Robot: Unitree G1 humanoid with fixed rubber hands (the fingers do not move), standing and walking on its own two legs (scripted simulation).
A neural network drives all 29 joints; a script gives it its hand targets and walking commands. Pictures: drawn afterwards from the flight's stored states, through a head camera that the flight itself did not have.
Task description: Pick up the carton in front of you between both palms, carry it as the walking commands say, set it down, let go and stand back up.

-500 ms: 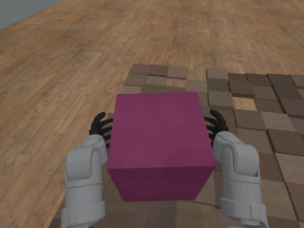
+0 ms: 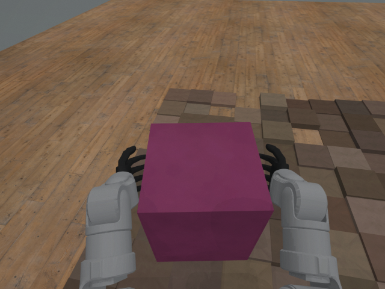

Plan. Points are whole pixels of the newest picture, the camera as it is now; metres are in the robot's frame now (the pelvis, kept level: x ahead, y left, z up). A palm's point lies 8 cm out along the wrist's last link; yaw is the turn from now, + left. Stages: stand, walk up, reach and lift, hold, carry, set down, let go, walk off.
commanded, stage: carry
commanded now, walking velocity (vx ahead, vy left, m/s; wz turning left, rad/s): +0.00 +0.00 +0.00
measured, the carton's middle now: (201, 195) +0.33 +0.00 +0.05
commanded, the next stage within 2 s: none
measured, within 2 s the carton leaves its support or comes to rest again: neither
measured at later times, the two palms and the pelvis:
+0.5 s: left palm (122, 189) +0.29 +0.15 +0.12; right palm (280, 186) +0.29 -0.15 +0.12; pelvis -0.02 +0.00 +0.00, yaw +0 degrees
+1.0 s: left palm (120, 191) +0.29 +0.16 +0.12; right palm (279, 188) +0.29 -0.14 +0.12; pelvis -0.03 +0.00 +0.00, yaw +0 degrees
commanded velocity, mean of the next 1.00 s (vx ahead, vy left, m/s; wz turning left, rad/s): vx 0.00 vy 0.00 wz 0.00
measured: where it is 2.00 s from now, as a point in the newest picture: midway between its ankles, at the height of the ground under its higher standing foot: outside the picture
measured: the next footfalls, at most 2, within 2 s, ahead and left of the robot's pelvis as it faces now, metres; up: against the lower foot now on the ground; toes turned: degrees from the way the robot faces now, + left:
none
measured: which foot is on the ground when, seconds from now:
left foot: down 0.00-1.00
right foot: down 0.00-1.00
